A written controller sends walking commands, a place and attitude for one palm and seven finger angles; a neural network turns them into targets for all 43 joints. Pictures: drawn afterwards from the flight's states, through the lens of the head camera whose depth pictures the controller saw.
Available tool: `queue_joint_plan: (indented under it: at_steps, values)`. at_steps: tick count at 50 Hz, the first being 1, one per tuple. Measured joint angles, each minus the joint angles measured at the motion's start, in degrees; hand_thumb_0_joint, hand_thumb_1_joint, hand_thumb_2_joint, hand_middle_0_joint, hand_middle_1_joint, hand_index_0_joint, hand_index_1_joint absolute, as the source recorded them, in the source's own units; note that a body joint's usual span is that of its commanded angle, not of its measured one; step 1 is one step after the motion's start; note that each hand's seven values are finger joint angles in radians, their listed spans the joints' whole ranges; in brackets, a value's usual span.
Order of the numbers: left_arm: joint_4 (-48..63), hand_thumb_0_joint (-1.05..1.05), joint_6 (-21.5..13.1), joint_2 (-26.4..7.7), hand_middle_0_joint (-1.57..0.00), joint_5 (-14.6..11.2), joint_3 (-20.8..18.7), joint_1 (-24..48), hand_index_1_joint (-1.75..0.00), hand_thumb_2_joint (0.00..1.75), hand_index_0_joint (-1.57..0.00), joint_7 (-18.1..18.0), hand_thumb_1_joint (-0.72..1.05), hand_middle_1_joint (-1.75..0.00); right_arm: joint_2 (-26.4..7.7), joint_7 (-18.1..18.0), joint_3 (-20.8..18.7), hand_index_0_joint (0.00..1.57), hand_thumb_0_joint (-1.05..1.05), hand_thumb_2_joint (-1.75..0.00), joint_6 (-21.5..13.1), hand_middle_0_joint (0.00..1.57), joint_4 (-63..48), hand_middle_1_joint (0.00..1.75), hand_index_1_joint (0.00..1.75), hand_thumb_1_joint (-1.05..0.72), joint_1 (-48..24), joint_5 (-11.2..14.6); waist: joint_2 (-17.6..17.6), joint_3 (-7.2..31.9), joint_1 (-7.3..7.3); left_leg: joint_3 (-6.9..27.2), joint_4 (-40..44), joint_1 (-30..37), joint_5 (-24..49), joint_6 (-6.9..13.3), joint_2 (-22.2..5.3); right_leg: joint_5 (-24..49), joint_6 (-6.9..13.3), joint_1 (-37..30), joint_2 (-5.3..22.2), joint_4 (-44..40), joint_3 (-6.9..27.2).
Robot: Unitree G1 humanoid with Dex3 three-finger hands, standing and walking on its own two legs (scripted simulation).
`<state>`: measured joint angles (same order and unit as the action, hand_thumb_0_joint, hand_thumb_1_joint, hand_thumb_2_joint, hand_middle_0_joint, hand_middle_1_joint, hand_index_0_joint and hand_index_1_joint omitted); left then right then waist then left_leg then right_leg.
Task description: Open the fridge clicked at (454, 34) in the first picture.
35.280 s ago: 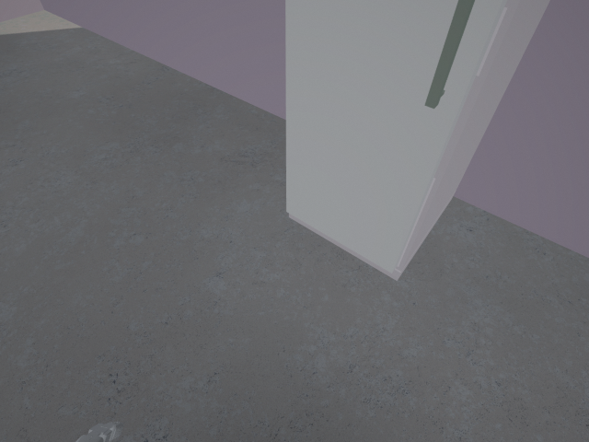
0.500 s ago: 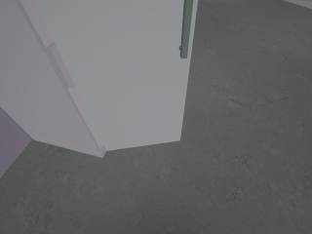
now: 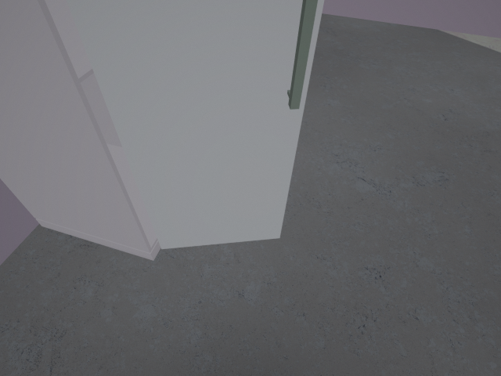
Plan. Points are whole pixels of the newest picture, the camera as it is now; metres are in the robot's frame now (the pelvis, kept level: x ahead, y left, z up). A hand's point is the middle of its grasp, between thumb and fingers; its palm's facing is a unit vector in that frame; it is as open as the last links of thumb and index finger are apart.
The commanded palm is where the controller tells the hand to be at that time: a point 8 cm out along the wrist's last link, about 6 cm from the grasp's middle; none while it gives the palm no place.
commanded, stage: let the arm hang, fingers relaxed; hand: right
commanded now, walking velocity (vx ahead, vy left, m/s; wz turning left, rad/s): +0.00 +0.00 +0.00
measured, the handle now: (304, 14) +0.74 -0.05 +0.25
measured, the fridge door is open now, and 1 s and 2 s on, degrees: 66 66 66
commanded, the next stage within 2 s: look to check the result in 0.22 s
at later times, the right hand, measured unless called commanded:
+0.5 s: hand out of the picture +0.02 -0.18 -0.17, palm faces +0.01 +0.98 -0.22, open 7.3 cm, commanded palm none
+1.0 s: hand out of the picture +0.04 -0.16 -0.17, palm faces +0.01 +0.98 -0.19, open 7.3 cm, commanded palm none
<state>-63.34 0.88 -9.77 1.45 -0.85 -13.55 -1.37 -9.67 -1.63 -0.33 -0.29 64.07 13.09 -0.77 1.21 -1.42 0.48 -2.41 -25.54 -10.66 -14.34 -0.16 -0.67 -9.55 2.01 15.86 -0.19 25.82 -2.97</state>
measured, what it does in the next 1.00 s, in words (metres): stands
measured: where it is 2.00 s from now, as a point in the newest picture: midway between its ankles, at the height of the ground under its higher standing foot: outside the picture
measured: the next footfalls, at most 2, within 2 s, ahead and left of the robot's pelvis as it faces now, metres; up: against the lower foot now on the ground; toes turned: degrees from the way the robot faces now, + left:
none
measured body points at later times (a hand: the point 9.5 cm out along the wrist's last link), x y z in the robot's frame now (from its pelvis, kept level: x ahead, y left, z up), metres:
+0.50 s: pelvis +0.01 +0.00 +0.00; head +0.04 +0.01 +0.45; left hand +0.03 +0.23 -0.16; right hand +0.02 -0.23 -0.16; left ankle -0.01 +0.12 -0.74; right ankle +0.05 -0.10 -0.74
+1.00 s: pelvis +0.03 +0.01 +0.00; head +0.04 +0.01 +0.45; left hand +0.04 +0.24 -0.16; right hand +0.04 -0.21 -0.16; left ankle -0.01 +0.12 -0.74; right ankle +0.05 -0.10 -0.74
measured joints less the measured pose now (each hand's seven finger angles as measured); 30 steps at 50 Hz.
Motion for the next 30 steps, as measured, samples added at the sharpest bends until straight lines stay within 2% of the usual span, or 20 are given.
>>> queue_joint_plan:
  at_steps: [30]
  values:
    - [-1.33,0.0,-0.23,0.16,-0.2,-0.35,0.33,1.21,-0.3,0.9,-0.2,-0.24,0.91,-0.3,0.0,-0.14,0.09,0.2,0.0,-0.9,-0.11,0.2,1.6,0.3,0.3,-0.91,1.0,0.22,-0.7,-1.63,-0.24,0.39,2.07,2.47,-0.42,0.36,0.4,-0.74,-0.6,-2.5,0.33,-1.7,-0.31]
